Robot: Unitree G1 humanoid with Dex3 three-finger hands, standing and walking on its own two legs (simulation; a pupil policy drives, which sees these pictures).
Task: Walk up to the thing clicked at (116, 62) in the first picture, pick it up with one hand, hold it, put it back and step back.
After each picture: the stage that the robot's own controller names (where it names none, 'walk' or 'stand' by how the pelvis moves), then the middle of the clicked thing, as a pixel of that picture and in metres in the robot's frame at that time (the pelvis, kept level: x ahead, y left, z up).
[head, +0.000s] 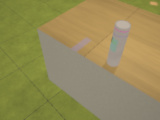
stand; (117, 45) +0.62 -0.17 -0.04
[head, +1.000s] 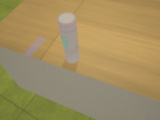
rise first; (70, 40) +0.57 +0.09 -0.02
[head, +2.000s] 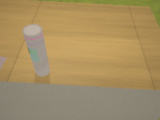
stand; (38, 53) +0.51 +0.20 -0.01
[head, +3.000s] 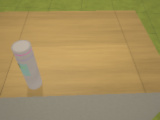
stand; (29, 67) +0.48 +0.23 -0.04
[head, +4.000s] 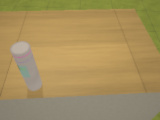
stand; (28, 68) +0.47 +0.23 -0.04
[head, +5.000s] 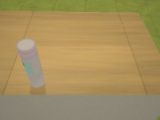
stand; (32, 65) +0.49 +0.22 -0.04
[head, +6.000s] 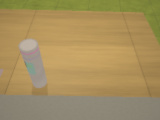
stand; (35, 66) +0.48 +0.21 -0.04
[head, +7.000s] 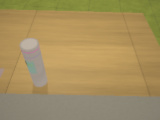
rise first; (35, 65) +0.49 +0.21 -0.04
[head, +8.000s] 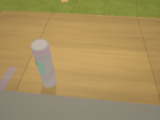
rise first; (45, 65) +0.49 +0.20 -0.04
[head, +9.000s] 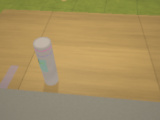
go down; (47, 63) +0.50 +0.19 -0.04
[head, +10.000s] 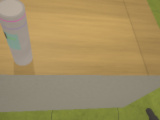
go down; (18, 38) +0.49 +0.18 +0.02
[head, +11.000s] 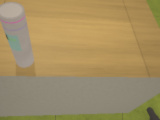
approach; (19, 40) +0.50 +0.19 +0.03
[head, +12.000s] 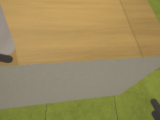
close in; out of the picture +0.51 +0.20 +0.07
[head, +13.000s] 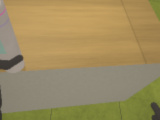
lift; (3, 41) +0.46 +0.19 +0.06
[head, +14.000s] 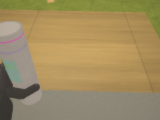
lift; (21, 68) +0.32 +0.18 +0.16
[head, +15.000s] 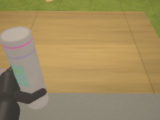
hold; (28, 73) +0.32 +0.16 +0.14
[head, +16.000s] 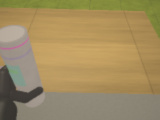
hold; (24, 72) +0.32 +0.17 +0.14
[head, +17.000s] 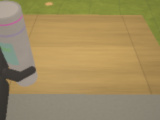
crouch; (17, 51) +0.35 +0.18 +0.20
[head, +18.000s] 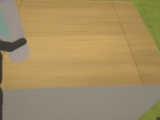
lower; (8, 24) +0.46 +0.20 +0.18
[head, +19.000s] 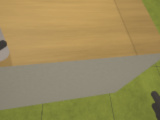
lower; out of the picture +0.51 +0.20 +0.07
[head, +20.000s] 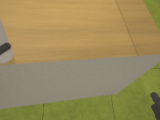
lower; out of the picture +0.50 +0.20 +0.07
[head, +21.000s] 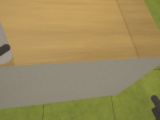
lower; out of the picture +0.49 +0.20 +0.07
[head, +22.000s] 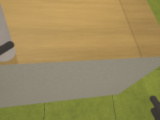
lower; out of the picture +0.50 +0.20 +0.07
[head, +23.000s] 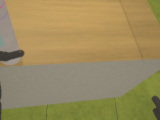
open; (1, 33) +0.48 +0.18 +0.07
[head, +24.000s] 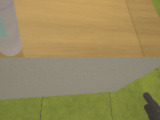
sink last; (3, 22) +0.49 +0.18 +0.07
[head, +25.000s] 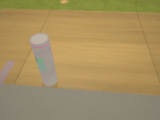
sink last; (45, 62) +0.48 +0.19 +0.02
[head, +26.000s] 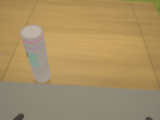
stand; (37, 57) +0.46 +0.18 +0.03
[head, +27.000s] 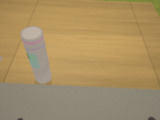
stand; (38, 58) +0.46 +0.18 +0.03
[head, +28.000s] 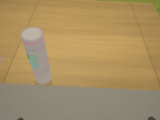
stand; (38, 59) +0.46 +0.18 +0.03
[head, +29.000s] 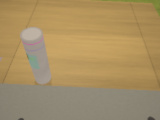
stand; (38, 59) +0.46 +0.18 +0.03
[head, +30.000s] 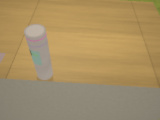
stand; (40, 55) +0.47 +0.18 +0.01
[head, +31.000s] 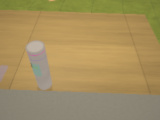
walk; (40, 67) +0.48 +0.19 -0.04
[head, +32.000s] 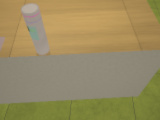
walk; (37, 32) +0.61 +0.24 -0.02
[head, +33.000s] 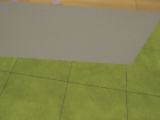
walk; out of the picture +0.95 +0.18 -0.01
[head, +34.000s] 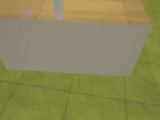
stand; (58, 2) +1.04 +0.18 -0.03
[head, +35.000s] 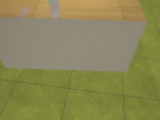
stand; out of the picture +1.07 +0.20 -0.04
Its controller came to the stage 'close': yes
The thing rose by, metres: 0.24
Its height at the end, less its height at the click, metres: +0.00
